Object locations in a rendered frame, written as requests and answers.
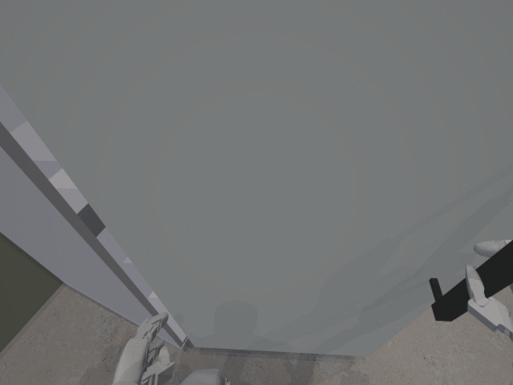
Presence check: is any left robot hand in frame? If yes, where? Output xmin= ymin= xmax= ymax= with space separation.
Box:
xmin=112 ymin=312 xmax=174 ymax=385

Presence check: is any handle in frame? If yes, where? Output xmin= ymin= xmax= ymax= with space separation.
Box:
xmin=429 ymin=240 xmax=513 ymax=322

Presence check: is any robot left thigh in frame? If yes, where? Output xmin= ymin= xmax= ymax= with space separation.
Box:
xmin=180 ymin=369 xmax=232 ymax=385

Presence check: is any fridge door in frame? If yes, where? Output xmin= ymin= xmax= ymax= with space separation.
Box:
xmin=0 ymin=0 xmax=513 ymax=357

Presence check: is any right robot hand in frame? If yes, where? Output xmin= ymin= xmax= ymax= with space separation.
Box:
xmin=466 ymin=240 xmax=513 ymax=342

